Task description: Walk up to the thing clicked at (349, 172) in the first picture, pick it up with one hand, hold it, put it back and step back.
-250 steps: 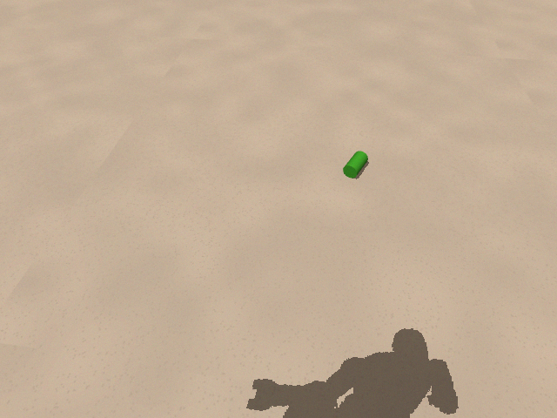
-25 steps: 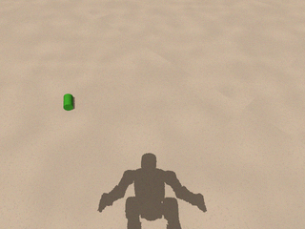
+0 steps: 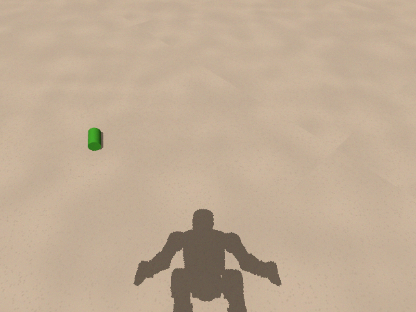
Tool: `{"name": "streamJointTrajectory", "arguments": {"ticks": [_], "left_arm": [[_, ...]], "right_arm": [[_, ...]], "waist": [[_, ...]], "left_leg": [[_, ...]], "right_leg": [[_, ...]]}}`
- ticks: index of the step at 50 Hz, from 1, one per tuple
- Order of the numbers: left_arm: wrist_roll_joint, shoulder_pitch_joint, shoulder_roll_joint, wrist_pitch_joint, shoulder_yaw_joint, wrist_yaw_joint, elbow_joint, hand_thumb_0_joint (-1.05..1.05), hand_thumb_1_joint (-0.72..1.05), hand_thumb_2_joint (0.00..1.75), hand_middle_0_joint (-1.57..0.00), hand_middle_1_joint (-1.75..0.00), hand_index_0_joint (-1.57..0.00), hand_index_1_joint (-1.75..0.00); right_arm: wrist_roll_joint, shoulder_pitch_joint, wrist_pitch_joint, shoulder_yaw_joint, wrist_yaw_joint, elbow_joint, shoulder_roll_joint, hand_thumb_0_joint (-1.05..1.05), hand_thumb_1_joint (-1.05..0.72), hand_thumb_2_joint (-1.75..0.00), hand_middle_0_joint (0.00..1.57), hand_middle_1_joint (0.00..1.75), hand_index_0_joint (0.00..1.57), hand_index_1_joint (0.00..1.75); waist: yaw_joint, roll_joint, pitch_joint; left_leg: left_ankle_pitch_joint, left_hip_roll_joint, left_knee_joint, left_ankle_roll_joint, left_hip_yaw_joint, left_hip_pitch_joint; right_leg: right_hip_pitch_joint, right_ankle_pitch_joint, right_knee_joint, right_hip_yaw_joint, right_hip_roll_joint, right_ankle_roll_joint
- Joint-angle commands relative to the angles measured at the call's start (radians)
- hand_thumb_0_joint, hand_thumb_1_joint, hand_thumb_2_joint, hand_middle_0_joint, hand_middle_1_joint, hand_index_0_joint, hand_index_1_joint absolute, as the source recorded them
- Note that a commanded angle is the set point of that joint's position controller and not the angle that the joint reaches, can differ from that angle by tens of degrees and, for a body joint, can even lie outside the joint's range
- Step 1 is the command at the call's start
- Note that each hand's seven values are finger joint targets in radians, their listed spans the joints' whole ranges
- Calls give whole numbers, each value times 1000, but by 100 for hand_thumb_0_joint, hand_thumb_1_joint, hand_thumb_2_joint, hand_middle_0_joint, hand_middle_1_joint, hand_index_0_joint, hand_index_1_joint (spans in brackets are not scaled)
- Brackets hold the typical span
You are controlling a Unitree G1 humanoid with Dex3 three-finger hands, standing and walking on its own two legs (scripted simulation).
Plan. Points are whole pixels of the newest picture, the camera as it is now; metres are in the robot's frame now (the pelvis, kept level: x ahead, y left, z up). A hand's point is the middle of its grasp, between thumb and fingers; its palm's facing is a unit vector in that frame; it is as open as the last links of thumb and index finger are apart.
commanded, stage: stand
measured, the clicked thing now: (94, 139) +1.21 +0.79 -0.74
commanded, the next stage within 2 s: walk up in 1.18 s
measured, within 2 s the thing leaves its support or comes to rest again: neither
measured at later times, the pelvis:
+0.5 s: pelvis +0.00 +0.00 +0.00, yaw +0 degrees
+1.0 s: pelvis +0.00 +0.00 +0.00, yaw +1 degrees
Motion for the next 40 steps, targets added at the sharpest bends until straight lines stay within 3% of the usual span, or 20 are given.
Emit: {"name": "streamJointTrajectory", "arguments": {"ticks": [1,9,15,22,29,35,40], "left_arm": [[-3,-27,210,-19,40,18,-53,0,90,90,-20,-30,-20,-30],[-3,-19,205,-19,39,18,-57,0,90,90,-20,-30,-20,-30],[-2,-16,206,-17,38,18,-54,0,90,90,-20,-30,-20,-30],[-1,-18,210,-18,40,18,-62,0,90,90,-20,-30,-20,-30],[1,-5,208,-17,37,16,-60,0,90,90,-20,-30,-20,-30],[-1,-2,207,-19,35,17,-65,0,90,90,-20,-30,-20,-30],[-3,-2,204,-17,34,18,-61,0,90,90,-20,-30,-20,-30]], "right_arm": [[0,-31,-24,-37,-11,-57,-215,0,-90,-90,20,30,20,30],[-1,-34,-24,-37,-13,-58,-219,0,-90,-90,20,30,20,30],[-1,-28,-23,-36,-12,-58,-218,0,-90,-90,20,30,20,30],[-2,-24,-23,-37,-13,-62,-217,0,-90,-90,20,30,20,30],[-2,-22,-25,-37,-12,-58,-215,0,-90,-90,20,30,20,30],[-2,-27,-26,-39,-12,-60,-223,0,-90,-90,20,30,20,30],[0,-21,-24,-37,-12,-57,-220,0,-90,-90,20,30,20,30]], "waist": [[2,11,-93],[8,11,-103],[5,11,-75],[5,8,-90],[7,3,-75],[11,16,-100],[9,7,-80]], "left_leg": [[136,130,-44,20,-96,46],[163,132,-34,24,-93,62],[109,131,-49,23,-100,39],[123,130,-44,25,-95,51],[76,130,-60,23,-105,41],[149,131,-41,26,-101,58],[123,130,-49,24,-105,44]], "right_leg": [[-5,155,-40,52,-100,-49],[0,181,-38,50,-102,-49],[-12,123,-42,50,-99,-50],[-10,142,-42,51,-104,-51],[-25,97,-42,47,-99,-51],[-8,153,-38,48,-104,-49],[-15,120,-36,45,-100,-51]]}}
